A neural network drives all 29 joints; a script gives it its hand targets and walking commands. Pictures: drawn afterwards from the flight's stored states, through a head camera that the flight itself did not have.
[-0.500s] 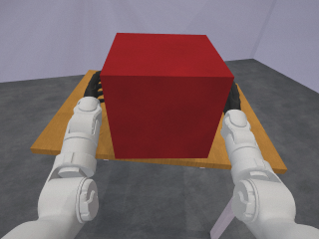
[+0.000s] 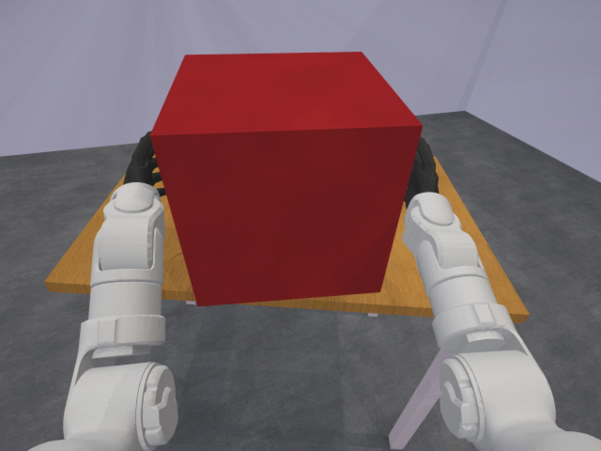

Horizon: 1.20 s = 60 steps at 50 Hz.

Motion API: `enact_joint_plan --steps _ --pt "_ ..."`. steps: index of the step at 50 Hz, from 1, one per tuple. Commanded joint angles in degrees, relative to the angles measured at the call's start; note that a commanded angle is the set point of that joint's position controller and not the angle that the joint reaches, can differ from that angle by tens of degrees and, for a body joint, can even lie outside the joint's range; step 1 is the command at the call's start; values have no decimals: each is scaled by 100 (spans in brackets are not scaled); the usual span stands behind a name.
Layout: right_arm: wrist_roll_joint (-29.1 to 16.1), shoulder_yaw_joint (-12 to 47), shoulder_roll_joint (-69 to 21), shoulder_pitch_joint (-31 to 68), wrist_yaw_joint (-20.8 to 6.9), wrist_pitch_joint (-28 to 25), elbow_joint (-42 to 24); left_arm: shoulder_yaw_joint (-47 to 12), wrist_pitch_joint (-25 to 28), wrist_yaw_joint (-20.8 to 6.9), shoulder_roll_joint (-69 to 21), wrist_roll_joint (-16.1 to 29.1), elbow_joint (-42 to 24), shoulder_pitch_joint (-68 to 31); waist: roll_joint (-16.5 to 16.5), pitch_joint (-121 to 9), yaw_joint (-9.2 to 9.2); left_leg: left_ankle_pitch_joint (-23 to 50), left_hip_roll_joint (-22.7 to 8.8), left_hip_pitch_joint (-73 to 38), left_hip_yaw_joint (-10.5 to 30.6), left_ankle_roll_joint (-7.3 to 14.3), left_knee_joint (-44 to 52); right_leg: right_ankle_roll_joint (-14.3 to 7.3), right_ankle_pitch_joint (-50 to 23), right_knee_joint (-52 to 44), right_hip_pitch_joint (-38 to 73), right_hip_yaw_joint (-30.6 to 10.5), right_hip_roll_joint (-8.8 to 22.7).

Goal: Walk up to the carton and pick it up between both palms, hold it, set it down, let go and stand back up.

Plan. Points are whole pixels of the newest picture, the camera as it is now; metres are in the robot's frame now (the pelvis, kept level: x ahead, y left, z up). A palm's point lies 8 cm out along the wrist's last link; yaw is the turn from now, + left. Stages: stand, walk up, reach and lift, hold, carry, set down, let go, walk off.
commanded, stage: reach and lift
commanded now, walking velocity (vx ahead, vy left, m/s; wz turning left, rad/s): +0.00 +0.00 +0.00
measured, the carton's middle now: (283, 173) +0.46 +0.00 +0.19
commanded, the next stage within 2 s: hold in 1.08 s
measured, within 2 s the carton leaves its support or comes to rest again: neither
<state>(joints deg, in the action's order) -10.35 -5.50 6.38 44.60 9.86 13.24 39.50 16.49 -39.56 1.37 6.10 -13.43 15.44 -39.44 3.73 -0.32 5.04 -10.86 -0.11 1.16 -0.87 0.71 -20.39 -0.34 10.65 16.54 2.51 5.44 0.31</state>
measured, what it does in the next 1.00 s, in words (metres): stands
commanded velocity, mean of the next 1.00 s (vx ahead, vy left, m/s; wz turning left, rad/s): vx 0.00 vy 0.00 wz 0.00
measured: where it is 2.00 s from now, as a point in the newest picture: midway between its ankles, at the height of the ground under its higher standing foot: outside the picture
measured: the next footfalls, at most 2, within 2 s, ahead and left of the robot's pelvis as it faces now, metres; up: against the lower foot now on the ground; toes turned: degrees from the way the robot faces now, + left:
none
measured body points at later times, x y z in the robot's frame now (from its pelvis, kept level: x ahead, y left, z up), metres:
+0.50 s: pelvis -0.03 -0.01 +0.00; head -0.12 +0.02 +0.44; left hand +0.36 +0.17 +0.27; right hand +0.35 -0.19 +0.29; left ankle +0.01 +0.11 -0.75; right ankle -0.01 -0.11 -0.75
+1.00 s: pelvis -0.01 +0.00 +0.00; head -0.10 +0.01 +0.44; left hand +0.39 +0.15 +0.28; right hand +0.37 -0.21 +0.29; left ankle +0.01 +0.11 -0.75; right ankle -0.01 -0.11 -0.75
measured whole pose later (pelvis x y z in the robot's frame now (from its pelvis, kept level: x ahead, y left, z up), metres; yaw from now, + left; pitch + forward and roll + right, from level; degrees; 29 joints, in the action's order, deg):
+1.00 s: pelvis -0.01 +0.00 +0.00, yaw -2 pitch -4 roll -1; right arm -20.5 3.0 15.5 61.1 12.4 32.7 48.8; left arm 17.0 -47.8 3.2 9.2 -10.0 29.3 -53.0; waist -1.3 -8.9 5.0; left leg -10.2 -0.8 6.9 -1.1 0.7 -21.4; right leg -0.8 8.6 16.2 -3.4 2.7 -1.3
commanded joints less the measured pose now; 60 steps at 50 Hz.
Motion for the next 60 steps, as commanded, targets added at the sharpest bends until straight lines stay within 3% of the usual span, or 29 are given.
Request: enact_joint_plan --steps 1,4,6,8,10,12,14,15,16,19,23,25,29,31,32,33,36,40,41,44,47,48,50,51,53,54,56,57,60 --pt "-400 1432 -2484 5012 -1008 26 -1807 -2683 364 -1004 -3167 1062 -1196 -5119 -967 -2547 331 2564 86 -1299 118 -494 -13 113 -1480 -148 -376 -8 -327" --pt "-241 1141 -2403 5003 -1086 358 -1150 -1969 111 -1159 -2804 734 -356 -4962 -492 -1705 214 1425 84 -629 18 -227 388 197 -827 -287 -290 -84 -236" --pt "-88 941 -2369 5192 -1135 484 -810 -1593 -2 -1250 -2705 613 -29 -5084 -369 -1524 70 756 55 -220 -55 -118 658 188 -423 -319 -185 -109 -173" --pt "-244 1132 -2489 5342 -1182 534 -912 -1514 -89 -1275 -2576 657 -47 -5034 -150 -1905 -20 1008 86 -307 -92 -40 585 191 -783 -256 27 -130 -204" --pt "-677 1579 -2746 5636 -1158 499 -1543 -1840 -63 -1174 -2774 977 -795 -5286 -254 -2865 -82 1993 101 -699 -34 -134 240 193 -1618 -39 297 -143 -307" --pt "-1030 1859 -3007 6017 -1109 567 -1918 -1877 -51 -1102 -2804 1147 -846 -5530 -138 -3157 -222 2221 166 -704 -29 -90 103 249 -1949 -20 353 -198 -317" --pt "-1217 1943 -3069 6387 -1081 692 -2010 -1776 -92 -1056 -2750 1143 -605 -5696 -163 -3033 -393 1934 183 -499 -57 -33 178 252 -1710 -74 194 -279 -316" --pt "-1107 1792 -3047 6222 -1078 810 -1625 -1613 -127 -1067 -2650 1000 -318 -5724 -174 -2715 -359 1379 193 -364 -98 0 317 275 -1189 -171 51 -269 -263" --pt "-1028 1709 -3043 6300 -1112 894 -1458 -1408 -154 -1084 -2557 924 -121 -5758 48 -2457 -465 853 163 -208 -98 111 455 270 -703 -240 -134 -268 -269" --pt "-701 1256 -3119 6306 -1170 1039 -732 -1169 -190 -1137 -2414 833 481 -6117 101 -1825 -381 -482 148 425 -123 270 765 247 493 -452 -503 -404 -123" --pt "-670 798 -3158 6640 -1157 1111 -395 -1281 -115 -1136 -2466 1042 743 -6777 -328 -1926 -190 -787 136 567 -31 189 693 191 752 -480 -734 -566 -10" --pt "-610 625 -3164 6715 -1138 1130 -117 -1419 -29 -1126 -2530 1139 755 -7220 -540 -2299 8 -910 161 576 -25 154 689 186 640 -410 -592 -576 -3" --pt "-549 238 -2823 6668 -1154 1107 325 -1732 97 -1042 -2891 1447 818 -7435 -1139 -2690 318 -745 12 477 186 -72 698 91 120 -190 -552 -461 -123" --pt "-518 176 -2626 6384 -1093 1126 395 -1888 84 -1004 -3059 1517 656 -7157 -1319 -2790 471 -268 -2 401 234 -188 653 62 -306 -184 -312 -443 -179" --pt "-558 135 -2486 6389 -1089 1172 471 -1785 -5 -1018 -3050 1454 878 -7012 -1362 -2597 441 -234 -15 412 258 -242 674 35 -250 -229 -360 -456 -203" --pt "-606 160 -2438 6357 -1057 1171 379 -1808 -34 -1038 -3066 1502 808 -6892 -1269 -2659 530 6 11 333 256 -276 604 43 -442 -243 -344 -425 -194" --pt "-939 481 -2351 6485 -1043 1281 201 -1582 -107 -1029 -2865 1416 752 -6616 -1036 -2711 343 750 51 154 288 -286 465 58 -786 -269 -194 -426 -237" --pt "-1507 1314 -2564 6965 -945 1337 -810 -1398 -247 -1048 -2780 1322 670 -6158 -671 -3051 -55 1603 196 175 158 -229 183 174 -1650 -145 325 -478 -294" --pt "-1635 1398 -2530 7214 -914 1339 -1076 -1537 -264 -1019 -2856 1421 531 -6257 -756 -3226 -51 1792 198 138 195 -241 123 154 -1835 -75 336 -485 -305" --pt "-1911 1720 -2645 7233 -865 1512 -1279 -1481 -365 -973 -2780 1443 379 -6208 -461 -3001 -201 1818 170 145 202 -201 50 169 -1790 -84 303 -450 -389" --pt "-2096 1724 -2935 7452 -862 1599 -1562 -1682 -287 -876 -2894 1683 -55 -6803 -486 -3229 -214 1596 158 149 228 -183 55 125 -1566 -61 -44 -464 -420" --pt "-2076 1693 -2912 7396 -902 1698 -1366 -1469 -323 -834 -2777 1622 193 -6744 -323 -2984 -316 1330 120 156 243 -143 92 134 -1292 -144 -210 -455 -440" --pt "-2103 1654 -3007 7377 -942 1793 -1237 -1490 -332 -801 -2680 1685 223 -6935 -191 -3017 -316 1090 123 218 224 -76 149 167 -1190 -158 -322 -536 -417" --pt "-2115 1623 -3099 7162 -927 1845 -1121 -1588 -305 -776 -2706 1768 13 -7050 -331 -3068 -241 1194 114 211 251 -105 114 150 -1359 -111 -287 -515 -428" --pt "-2173 1577 -3074 7086 -862 1939 -1205 -1619 -317 -785 -2689 1883 -107 -7061 -274 -3263 -92 1220 122 218 263 -51 12 198 -1705 -70 -84 -588 -413" --pt "-2223 1635 -3081 7046 -841 1979 -1319 -1560 -324 -783 -2614 1899 -160 -7014 -187 -3256 -196 1355 104 234 307 -47 -11 190 -1900 -2 -62 -569 -436" --pt "-2235 1554 -3003 6999 -771 2083 -1146 -1671 -388 -780 -2525 1925 -258 -7178 -401 -3318 -84 1333 156 242 288 -118 -55 216 -2068 33 -36 -670 -389" --pt "-2321 1660 -3052 7150 -734 2076 -1541 -1678 -434 -791 -2612 1989 -348 -7107 -430 -3596 -98 1581 171 113 326 -142 -111 232 -2381 59 61 -716 -369" --pt "-2198 1381 -2685 6591 -679 2300 -726 -1324 -554 -937 -2335 1685 118 -6791 -484 -2735 -49 1401 175 298 336 -163 3 240 -2288 -60 -111 -746 -302"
